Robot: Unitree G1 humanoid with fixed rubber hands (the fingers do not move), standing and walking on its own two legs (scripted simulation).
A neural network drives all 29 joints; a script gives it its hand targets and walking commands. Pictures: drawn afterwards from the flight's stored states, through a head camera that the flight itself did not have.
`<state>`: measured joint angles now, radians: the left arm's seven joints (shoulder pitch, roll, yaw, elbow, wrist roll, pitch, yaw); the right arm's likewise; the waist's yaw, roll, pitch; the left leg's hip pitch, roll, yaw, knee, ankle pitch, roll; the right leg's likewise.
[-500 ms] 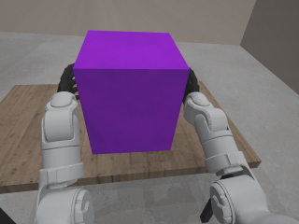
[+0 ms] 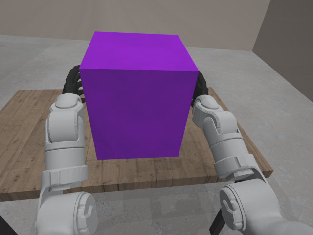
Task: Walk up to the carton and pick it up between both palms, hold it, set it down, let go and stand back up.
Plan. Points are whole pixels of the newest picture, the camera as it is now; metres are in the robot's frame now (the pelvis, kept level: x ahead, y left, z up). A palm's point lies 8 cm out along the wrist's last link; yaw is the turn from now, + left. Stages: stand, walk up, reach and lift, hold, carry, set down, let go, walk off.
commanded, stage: hold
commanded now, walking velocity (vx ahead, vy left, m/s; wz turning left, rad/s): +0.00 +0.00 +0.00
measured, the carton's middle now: (138, 96) +0.40 +0.02 +0.22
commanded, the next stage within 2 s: set down in 1.22 s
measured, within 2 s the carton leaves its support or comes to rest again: neither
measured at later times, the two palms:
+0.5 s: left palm (72, 99) +0.37 +0.17 +0.23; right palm (197, 99) +0.37 -0.13 +0.22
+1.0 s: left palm (73, 99) +0.37 +0.16 +0.23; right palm (199, 100) +0.37 -0.13 +0.22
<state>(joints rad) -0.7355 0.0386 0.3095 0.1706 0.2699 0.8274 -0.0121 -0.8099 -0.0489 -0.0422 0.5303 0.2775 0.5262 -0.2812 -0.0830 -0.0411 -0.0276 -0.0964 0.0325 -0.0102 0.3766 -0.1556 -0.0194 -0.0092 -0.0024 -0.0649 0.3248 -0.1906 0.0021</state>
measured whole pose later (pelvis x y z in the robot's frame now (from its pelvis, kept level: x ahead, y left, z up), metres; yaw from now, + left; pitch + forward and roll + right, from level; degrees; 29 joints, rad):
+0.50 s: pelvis +0.01 +0.00 +0.00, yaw +0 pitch -6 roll -1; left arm -0.71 0.04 0.30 0.14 0.26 0.83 -0.01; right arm -0.79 -0.05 -0.03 0.50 0.29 0.53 -0.29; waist -0.08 -0.04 -0.03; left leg -0.10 0.03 -0.01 0.38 -0.17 -0.02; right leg -0.01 0.00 -0.07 0.32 -0.20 0.00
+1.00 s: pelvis +0.01 +0.00 +0.00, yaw +0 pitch -7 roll -1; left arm -0.70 0.03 0.31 0.10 0.26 0.85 -0.01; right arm -0.78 -0.05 -0.03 0.47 0.29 0.55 -0.29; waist -0.08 -0.04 -0.02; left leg -0.09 0.03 -0.01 0.37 -0.16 -0.02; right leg -0.01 0.00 -0.06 0.32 -0.20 0.00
